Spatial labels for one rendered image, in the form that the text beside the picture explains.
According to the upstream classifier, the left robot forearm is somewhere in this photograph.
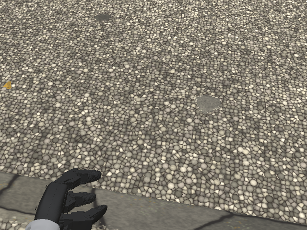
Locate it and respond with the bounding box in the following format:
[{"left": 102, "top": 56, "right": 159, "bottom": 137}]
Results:
[{"left": 25, "top": 218, "right": 60, "bottom": 230}]

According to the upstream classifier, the left robot hand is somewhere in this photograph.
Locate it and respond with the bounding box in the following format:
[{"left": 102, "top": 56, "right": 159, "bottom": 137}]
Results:
[{"left": 34, "top": 168, "right": 107, "bottom": 230}]

